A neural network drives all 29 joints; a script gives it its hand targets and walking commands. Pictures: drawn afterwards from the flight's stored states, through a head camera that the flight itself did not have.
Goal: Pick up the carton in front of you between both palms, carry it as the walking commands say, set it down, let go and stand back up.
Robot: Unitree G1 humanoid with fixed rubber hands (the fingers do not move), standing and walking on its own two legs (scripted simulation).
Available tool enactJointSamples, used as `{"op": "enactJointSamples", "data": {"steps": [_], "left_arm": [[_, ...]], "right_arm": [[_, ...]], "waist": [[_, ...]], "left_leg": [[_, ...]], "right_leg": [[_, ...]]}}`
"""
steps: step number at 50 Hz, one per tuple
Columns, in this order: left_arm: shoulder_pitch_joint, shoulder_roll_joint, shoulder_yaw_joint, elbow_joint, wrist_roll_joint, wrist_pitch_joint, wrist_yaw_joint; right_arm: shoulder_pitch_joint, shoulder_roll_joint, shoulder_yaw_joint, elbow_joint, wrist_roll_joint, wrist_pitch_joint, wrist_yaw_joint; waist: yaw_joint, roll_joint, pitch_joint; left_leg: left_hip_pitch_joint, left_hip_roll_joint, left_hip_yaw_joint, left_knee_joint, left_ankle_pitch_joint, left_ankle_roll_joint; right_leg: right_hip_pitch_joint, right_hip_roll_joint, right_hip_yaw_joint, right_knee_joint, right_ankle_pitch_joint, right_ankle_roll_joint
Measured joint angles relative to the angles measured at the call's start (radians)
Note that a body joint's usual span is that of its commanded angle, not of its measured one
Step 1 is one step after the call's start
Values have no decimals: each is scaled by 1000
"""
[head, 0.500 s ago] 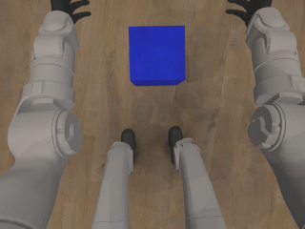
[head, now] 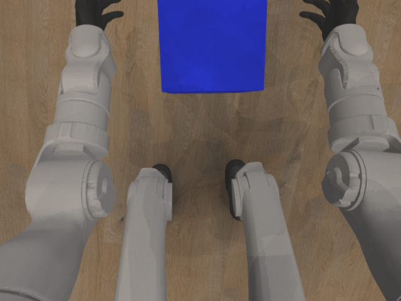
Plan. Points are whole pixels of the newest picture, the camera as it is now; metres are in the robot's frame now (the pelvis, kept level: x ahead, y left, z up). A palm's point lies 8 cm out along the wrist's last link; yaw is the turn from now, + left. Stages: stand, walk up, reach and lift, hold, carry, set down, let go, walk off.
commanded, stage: reach and lift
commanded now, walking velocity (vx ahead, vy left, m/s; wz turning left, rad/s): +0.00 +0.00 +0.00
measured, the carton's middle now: (208, 50) +0.53 -0.04 -0.39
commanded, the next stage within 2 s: none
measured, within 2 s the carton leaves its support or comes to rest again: leaves its support in 1.34 s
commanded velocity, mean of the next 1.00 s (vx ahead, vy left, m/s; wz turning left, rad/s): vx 0.00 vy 0.00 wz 0.00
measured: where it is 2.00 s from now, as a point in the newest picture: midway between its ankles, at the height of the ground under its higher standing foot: (199, 202)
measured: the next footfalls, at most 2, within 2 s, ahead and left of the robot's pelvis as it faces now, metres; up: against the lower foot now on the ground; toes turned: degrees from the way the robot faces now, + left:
none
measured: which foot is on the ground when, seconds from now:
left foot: down 0.00-1.00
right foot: down 0.00-1.00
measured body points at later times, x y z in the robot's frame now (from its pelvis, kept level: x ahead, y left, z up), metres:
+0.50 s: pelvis -0.04 +0.00 -0.14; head +0.35 -0.01 +0.08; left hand +0.54 +0.15 -0.33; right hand +0.53 -0.22 -0.33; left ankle +0.07 +0.13 -0.48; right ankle +0.07 -0.13 -0.48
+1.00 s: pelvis -0.05 +0.00 -0.14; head +0.33 -0.02 +0.08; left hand +0.54 +0.12 -0.32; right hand +0.53 -0.19 -0.32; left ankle +0.07 +0.13 -0.48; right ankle +0.07 -0.13 -0.48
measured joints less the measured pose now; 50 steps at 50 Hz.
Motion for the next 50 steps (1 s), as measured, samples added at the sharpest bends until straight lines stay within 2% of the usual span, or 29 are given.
{"op": "enactJointSamples", "data": {"steps": [5,10,16,21,33,42,48,50], "left_arm": [[-62,60,-90,8,-110,36,20],[-170,89,-124,71,-161,67,23],[-296,108,-118,191,-160,61,9],[-342,115,-125,247,-157,29,-3],[-318,106,-183,236,-215,-22,10],[-292,74,-141,244,-175,-21,14],[-344,63,-160,245,-181,-8,5],[-368,50,-140,250,-162,-1,26]], "right_arm": [[-62,-66,89,11,99,33,-18],[-163,-107,128,63,137,66,-20],[-290,-123,146,169,125,69,-13],[-331,-120,155,221,123,47,-20],[-330,-120,211,231,165,-11,-39],[-310,-98,227,234,171,3,-33],[-365,-71,234,244,162,16,-30],[-390,-64,219,252,141,23,-46]], "waist": [[-1,6,93],[2,7,196],[3,3,317],[3,-13,424],[3,2,440],[1,1,419],[3,-1,463],[1,2,484]], "left_leg": [[-93,-9,13,192,-32,-1],[-148,-12,25,325,-30,-6],[-184,-13,27,418,-19,-14],[-164,-13,19,475,-36,-21],[-165,-5,25,564,-98,-22],[-172,0,23,557,-76,-20],[-159,-2,23,538,-51,-18],[-151,-4,22,536,-47,-17]], "right_leg": [[-97,6,11,193,-31,11],[-156,14,19,328,-26,19],[-196,17,18,423,-12,20],[-176,-3,-1,483,-32,2],[-179,-21,-10,577,-96,-13],[-186,-18,-14,564,-69,-12],[-170,-21,-14,544,-45,-12],[-160,-22,-14,541,-43,-11]]}}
